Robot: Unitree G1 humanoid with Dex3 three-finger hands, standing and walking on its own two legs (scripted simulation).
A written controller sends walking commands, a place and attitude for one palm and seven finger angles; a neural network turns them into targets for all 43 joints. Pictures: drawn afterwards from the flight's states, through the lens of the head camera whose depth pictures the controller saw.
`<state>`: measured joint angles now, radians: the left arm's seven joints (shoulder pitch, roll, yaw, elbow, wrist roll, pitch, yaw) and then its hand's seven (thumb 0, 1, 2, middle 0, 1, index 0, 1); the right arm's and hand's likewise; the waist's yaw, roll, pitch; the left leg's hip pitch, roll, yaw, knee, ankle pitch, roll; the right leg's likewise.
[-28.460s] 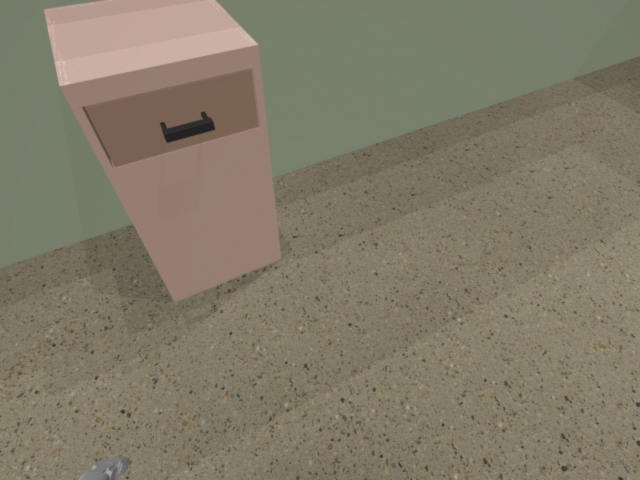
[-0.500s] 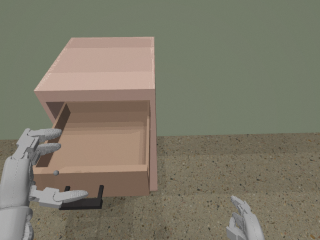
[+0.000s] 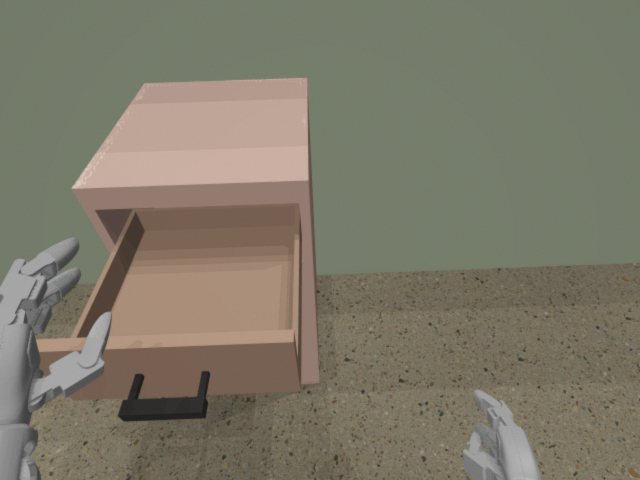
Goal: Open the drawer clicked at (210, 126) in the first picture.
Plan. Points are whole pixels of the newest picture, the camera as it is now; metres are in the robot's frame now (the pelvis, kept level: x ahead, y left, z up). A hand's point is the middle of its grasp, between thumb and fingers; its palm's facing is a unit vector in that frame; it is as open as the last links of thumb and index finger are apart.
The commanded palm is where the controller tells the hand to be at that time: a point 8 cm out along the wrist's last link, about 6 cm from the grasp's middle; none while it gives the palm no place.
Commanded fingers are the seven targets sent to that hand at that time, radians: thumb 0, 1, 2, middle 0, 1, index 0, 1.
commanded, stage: draw the hand back to the body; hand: left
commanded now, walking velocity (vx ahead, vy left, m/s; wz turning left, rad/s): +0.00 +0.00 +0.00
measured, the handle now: (168, 394) +0.24 +0.26 -0.08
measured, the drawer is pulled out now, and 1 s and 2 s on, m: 0.29 0.29 0.29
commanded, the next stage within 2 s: step back with the hand held close in 0.22 s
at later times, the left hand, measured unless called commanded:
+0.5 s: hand (77, 356) +0.18 +0.25 +0.16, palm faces +0.37 -0.81 -0.46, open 7.5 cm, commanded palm +0.11 +0.29 +0.17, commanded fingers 0.00 0.90 0.90 -0.20 -0.30 -0.20 -0.30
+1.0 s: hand (25, 431) +0.11 +0.26 +0.15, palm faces +0.36 -0.80 -0.48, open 7.4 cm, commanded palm +0.05 +0.30 +0.17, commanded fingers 0.00 0.90 0.90 -0.20 -0.30 -0.20 -0.30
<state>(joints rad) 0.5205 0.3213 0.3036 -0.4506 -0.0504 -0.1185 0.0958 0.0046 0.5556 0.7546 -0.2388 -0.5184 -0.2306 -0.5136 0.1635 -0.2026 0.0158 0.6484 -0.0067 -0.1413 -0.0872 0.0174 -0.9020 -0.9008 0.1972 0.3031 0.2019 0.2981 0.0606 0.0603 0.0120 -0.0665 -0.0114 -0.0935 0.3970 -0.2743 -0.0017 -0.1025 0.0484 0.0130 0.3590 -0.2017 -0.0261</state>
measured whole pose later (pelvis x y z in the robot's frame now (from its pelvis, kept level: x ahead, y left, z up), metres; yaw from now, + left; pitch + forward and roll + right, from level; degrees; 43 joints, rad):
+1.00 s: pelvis -0.07 +0.02 -0.02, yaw +1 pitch +2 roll -1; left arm 0.62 0.38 0.38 -0.59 -0.02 -0.19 0.11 0.01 0.89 0.90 -0.22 -0.30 -0.21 -0.30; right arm 0.15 -0.20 0.01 0.53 0.01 -0.05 -0.07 0.02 -0.90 -0.90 0.20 0.30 0.20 0.30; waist 0.01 0.00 0.01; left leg -0.39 -0.05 -0.09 0.60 -0.26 0.03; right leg -0.39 0.02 0.00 0.52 -0.16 0.00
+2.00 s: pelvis -0.29 -0.02 -0.01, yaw +0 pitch +3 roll +1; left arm 0.67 0.41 0.37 -0.66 -0.06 -0.11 0.15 0.01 0.89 0.90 -0.21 -0.30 -0.21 -0.30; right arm 0.18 -0.17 0.04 0.59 -0.01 -0.10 -0.04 0.01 -0.90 -0.90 0.20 0.30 0.21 0.30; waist 0.00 -0.04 -0.03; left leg -0.55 -0.01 0.00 0.65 -0.26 -0.02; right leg -0.20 0.02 -0.04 0.49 -0.34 -0.06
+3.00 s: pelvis -0.36 +0.02 +0.00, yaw +2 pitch +0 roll -1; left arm 0.65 0.37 0.36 -0.58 -0.03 -0.20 0.15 0.01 0.89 0.90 -0.22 -0.30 -0.21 -0.30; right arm 0.21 -0.20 0.02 0.59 0.00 -0.12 -0.05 0.02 -0.90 -0.90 0.20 0.30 0.20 0.30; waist -0.01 -0.01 0.02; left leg -0.25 0.03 0.09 0.48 -0.24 0.02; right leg -0.23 -0.02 -0.06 0.42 -0.20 0.01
